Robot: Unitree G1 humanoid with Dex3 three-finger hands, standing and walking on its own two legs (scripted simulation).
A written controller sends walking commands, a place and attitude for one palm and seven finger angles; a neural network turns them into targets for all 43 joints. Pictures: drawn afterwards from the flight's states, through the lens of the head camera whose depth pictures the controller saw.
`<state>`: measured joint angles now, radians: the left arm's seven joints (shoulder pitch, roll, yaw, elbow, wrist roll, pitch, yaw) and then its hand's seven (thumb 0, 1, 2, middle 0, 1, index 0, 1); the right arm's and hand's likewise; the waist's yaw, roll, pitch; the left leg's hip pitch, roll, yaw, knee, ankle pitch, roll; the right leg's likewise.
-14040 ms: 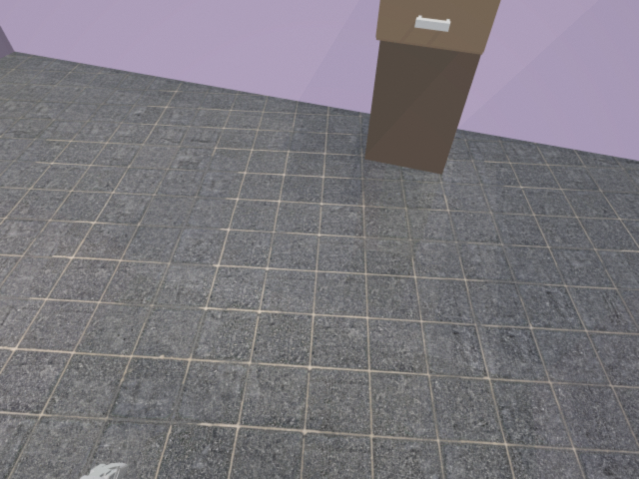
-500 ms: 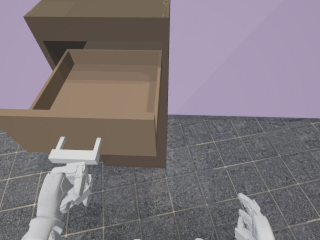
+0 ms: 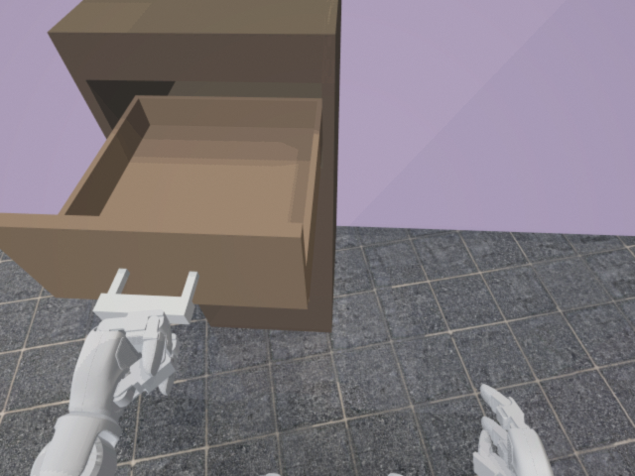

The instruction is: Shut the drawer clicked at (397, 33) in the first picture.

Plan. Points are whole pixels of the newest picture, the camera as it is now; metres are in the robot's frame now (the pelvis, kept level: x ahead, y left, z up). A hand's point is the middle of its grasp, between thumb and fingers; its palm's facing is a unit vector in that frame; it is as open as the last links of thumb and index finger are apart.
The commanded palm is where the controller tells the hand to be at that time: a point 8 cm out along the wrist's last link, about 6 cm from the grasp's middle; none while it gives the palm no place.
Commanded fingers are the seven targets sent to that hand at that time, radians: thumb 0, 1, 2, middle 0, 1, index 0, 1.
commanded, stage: push the drawer shut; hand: left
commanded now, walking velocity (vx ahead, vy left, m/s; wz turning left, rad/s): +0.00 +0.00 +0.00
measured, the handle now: (151, 293) +0.31 +0.22 +0.08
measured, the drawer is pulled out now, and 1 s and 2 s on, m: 0.30 0.18 0.05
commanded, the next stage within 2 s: none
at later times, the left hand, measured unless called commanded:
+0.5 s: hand (178, 319) +0.28 +0.18 +0.07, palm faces +0.00 -1.00 -0.06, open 3.1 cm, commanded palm +0.27 +0.23 +0.08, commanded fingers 0.00 0.90 0.90 -1.40 -1.60 -1.40 -1.60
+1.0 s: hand (189, 268) +0.35 +0.19 +0.07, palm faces -0.01 -1.00 -0.05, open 2.9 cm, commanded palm +0.34 +0.24 +0.08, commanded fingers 0.00 0.90 0.90 -1.40 -1.60 -1.40 -1.60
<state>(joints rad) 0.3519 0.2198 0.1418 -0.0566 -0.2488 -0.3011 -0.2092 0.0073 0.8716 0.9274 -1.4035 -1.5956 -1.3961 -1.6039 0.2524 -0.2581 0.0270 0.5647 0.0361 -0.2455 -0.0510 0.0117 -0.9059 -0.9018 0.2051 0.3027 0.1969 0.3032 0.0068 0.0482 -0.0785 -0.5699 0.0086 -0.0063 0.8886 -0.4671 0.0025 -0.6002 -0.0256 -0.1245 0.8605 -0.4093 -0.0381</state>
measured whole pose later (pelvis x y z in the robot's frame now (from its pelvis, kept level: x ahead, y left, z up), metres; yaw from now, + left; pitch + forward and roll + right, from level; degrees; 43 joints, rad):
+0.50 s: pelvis -0.02 +0.00 +0.00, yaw +0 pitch +7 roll +0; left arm 0.00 0.25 0.16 0.27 -0.24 -0.30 -0.22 0.00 0.81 0.96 -1.40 -1.60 -1.40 -1.60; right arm 0.23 -0.26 0.05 0.62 0.04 -0.23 -0.06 0.01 -0.91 -0.90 0.21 0.30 0.20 0.30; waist 0.00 0.04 -0.05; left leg -0.55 0.00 0.00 0.85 -0.42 0.00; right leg -0.59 -0.03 -0.12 0.83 -0.36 -0.04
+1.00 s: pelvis -0.02 +0.00 +0.01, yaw -1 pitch +9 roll +0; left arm -0.32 0.30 0.23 0.62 -0.21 -0.34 -0.24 -0.02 0.75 0.92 -1.40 -1.60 -1.40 -1.60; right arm 0.27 -0.26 0.04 0.65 0.04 -0.15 -0.06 0.01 -0.91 -0.90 0.21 0.30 0.20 0.30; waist -0.03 0.02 -0.04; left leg -0.57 0.01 0.02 0.82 -0.40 0.01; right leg -0.61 -0.02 -0.10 0.80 -0.34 -0.03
